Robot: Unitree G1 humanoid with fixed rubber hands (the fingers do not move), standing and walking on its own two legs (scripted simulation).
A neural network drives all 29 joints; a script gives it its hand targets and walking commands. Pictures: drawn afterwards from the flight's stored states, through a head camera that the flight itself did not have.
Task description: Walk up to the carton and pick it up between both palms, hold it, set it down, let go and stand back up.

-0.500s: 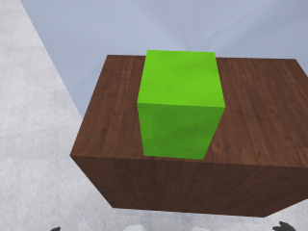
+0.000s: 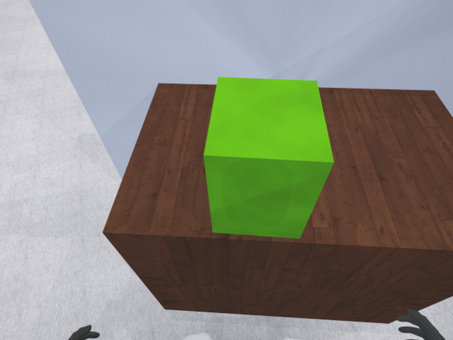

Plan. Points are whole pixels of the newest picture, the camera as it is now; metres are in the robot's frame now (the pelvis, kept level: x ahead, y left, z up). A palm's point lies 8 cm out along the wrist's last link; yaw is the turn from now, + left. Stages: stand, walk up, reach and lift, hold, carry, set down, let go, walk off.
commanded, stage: walk up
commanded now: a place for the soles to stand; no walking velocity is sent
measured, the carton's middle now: (261, 162) +0.42 -0.03 +0.07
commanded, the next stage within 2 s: reach and lift in 1.78 s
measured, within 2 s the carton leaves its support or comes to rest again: neither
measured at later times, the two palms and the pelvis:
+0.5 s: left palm out of the picture +0.04 +0.36 -0.10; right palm out of the picture +0.06 -0.29 -0.08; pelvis -0.04 +0.04 -0.01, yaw +1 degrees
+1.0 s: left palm out of the picture -0.02 +0.35 -0.09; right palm out of the picture +0.02 -0.29 -0.10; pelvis -0.08 +0.03 +0.00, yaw +1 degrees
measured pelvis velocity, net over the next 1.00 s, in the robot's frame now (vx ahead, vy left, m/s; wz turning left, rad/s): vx -0.08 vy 0.03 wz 0.02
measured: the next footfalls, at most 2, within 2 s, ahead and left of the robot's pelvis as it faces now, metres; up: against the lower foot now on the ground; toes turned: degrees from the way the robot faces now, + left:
right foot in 0.56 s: -0.02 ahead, -0.11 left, +0.00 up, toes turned +0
